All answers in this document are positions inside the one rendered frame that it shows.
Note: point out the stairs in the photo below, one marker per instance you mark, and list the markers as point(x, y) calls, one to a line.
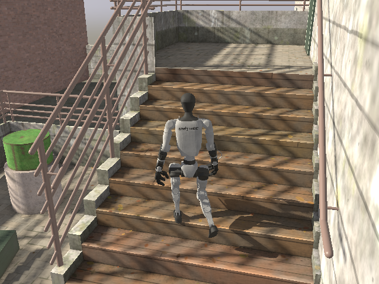
point(261, 196)

